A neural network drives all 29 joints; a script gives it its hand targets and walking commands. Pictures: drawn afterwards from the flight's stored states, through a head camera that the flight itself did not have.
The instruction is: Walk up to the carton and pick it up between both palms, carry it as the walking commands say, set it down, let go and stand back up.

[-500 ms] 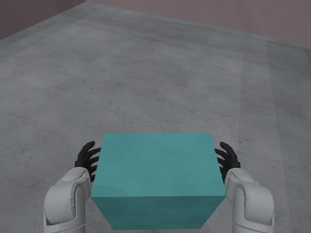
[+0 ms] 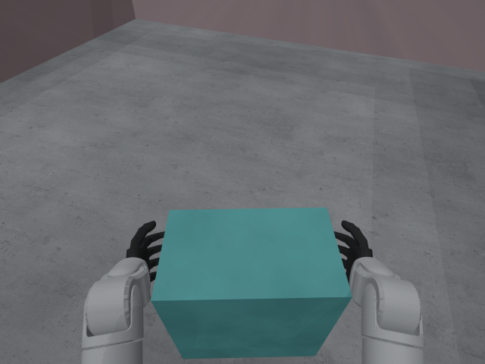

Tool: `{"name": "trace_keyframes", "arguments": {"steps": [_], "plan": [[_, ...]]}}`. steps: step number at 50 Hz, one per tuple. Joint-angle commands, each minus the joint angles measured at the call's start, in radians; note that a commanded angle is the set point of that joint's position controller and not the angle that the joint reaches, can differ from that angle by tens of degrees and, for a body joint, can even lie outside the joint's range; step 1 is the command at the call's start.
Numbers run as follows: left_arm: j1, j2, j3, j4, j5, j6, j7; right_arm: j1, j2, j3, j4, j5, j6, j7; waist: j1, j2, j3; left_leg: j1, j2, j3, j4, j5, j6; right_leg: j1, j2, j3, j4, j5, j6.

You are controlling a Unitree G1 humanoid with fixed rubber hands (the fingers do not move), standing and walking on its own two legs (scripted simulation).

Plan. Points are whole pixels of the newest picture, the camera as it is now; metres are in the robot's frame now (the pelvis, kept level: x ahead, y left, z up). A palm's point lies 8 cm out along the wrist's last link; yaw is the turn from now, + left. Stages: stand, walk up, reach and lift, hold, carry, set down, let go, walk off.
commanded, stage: carry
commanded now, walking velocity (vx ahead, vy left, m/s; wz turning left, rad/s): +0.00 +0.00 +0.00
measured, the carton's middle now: (248, 289) +0.25 +0.00 -0.01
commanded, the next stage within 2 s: none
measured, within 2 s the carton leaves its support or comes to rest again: neither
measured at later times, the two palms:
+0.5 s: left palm (142, 264) +0.26 +0.17 +0.05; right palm (353, 266) +0.26 -0.17 +0.06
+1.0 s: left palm (144, 259) +0.27 +0.17 +0.05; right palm (350, 261) +0.28 -0.17 +0.05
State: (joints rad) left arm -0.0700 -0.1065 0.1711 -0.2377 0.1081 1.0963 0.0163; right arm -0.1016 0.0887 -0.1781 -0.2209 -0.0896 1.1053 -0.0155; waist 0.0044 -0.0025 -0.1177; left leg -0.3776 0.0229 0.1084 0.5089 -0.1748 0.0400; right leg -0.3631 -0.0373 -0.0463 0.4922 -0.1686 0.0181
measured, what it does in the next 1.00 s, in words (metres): stands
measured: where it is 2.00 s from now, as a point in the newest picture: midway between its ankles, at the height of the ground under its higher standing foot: outside the picture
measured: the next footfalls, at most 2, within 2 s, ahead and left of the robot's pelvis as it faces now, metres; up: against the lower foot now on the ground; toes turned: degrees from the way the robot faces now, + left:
none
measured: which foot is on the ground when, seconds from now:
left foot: down 0.00-1.00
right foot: down 0.00-1.00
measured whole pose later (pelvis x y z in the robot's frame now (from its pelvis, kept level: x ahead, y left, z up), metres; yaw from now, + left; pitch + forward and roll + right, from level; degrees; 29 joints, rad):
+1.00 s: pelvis +0.02 +0.01 +0.00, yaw +0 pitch +2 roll +0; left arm -0.03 -0.10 0.15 -0.12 0.13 0.89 0.00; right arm -0.05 0.08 -0.17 -0.11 -0.10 0.89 0.01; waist 0.00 -0.01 -0.12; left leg -0.35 0.01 0.11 0.51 -0.21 0.05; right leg -0.34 -0.05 -0.04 0.51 -0.21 0.03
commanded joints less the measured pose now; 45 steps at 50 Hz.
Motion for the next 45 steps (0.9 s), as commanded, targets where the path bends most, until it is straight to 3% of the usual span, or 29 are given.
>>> {"name": "trace_keyframes", "arguments": {"steps": [1,18,45], "plan": [[-0.501,-0.786,-0.722,-0.080,-0.324,-0.034,-0.201,-0.473,0.774,0.688,-0.084,0.305,-0.038,0.205,0.002,0.019,-0.165,0.097,0.103,-0.144,-0.153,-0.229,0.004,0.010,-0.048,0.054,-0.089,-0.120,-0.022],[-0.429,-0.722,-0.681,-0.054,-0.264,-0.137,-0.179,-0.413,0.707,0.657,-0.062,0.257,-0.139,0.187,-0.001,0.006,-0.206,0.128,0.099,-0.139,-0.121,-0.071,0.011,0.046,-0.069,0.064,-0.072,-0.023,-0.034],[-0.401,-0.670,-0.639,-0.014,-0.208,-0.222,-0.158,-0.382,0.652,0.606,-0.018,0.210,-0.223,0.172,-0.004,-0.003,-0.205,0.157,0.100,-0.121,-0.101,0.013,0.014,0.055,-0.080,0.062,-0.059,0.018,-0.035]]}}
